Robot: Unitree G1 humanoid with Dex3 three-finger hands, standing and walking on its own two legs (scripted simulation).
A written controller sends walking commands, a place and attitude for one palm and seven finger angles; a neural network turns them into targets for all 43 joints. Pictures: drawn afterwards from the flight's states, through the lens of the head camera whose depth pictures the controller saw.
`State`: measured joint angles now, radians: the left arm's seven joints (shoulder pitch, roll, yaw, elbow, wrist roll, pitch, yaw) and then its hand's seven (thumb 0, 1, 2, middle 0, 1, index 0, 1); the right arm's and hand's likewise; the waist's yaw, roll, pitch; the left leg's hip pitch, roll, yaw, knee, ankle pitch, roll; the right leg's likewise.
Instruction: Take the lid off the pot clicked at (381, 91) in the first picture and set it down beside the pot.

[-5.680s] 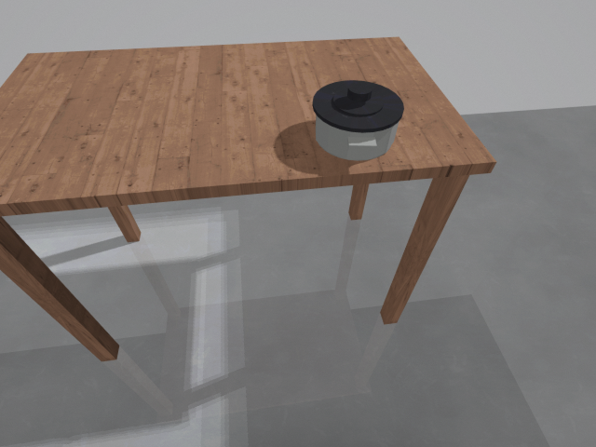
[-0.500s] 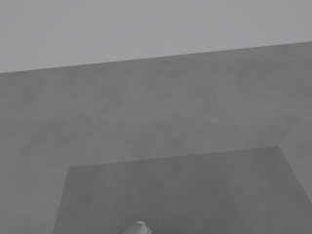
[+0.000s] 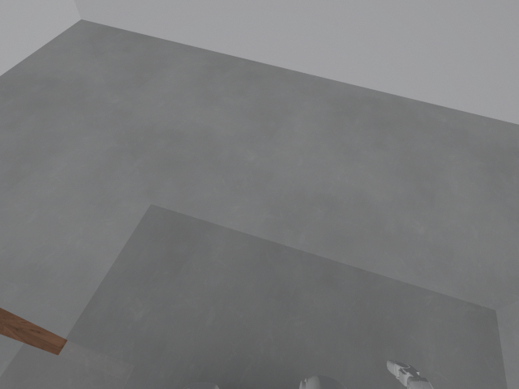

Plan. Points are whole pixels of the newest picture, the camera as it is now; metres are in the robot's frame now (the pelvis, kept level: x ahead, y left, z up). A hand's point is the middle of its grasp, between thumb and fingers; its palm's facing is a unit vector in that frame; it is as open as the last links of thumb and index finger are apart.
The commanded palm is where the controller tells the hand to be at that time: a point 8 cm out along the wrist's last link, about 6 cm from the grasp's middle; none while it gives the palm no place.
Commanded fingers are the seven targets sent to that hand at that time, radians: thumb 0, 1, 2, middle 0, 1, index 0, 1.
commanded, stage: turn to face it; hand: left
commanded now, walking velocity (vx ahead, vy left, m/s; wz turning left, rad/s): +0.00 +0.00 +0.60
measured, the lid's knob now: out of the picture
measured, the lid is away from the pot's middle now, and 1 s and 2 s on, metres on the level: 0.00 0.00 0.00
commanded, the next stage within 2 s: none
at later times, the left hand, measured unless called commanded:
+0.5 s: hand out of the picture +0.07 +0.17 -0.12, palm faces +0.28 -0.90 -0.33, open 7.3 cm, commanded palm none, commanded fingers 0.00 0.90 0.90 -0.20 -0.30 -0.20 -0.30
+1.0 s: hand out of the picture -0.12 +0.17 -0.17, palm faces +0.62 -0.74 -0.26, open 7.3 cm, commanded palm none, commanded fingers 0.00 0.90 0.90 -0.20 -0.30 -0.20 -0.30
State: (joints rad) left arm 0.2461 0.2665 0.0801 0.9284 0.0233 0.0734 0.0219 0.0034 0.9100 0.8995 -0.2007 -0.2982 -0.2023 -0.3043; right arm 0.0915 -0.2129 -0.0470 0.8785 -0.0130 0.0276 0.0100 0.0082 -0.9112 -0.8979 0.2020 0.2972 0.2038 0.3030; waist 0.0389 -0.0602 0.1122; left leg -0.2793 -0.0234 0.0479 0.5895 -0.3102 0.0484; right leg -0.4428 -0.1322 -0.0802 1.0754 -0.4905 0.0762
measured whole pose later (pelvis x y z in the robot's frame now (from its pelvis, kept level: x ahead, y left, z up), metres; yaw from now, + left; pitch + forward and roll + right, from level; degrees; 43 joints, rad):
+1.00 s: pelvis -0.01 -0.03 +0.00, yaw +36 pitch -1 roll -1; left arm 0.26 0.28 0.08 0.93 0.02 0.08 0.02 0.00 0.91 0.90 -0.20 -0.30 -0.20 -0.30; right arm 0.09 -0.23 -0.05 0.87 -0.01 0.03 0.01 0.01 -0.91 -0.90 0.20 0.30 0.20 0.30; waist 0.04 -0.06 0.10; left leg -0.28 -0.03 0.04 0.58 -0.29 0.05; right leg -0.45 -0.13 -0.06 1.12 -0.47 0.08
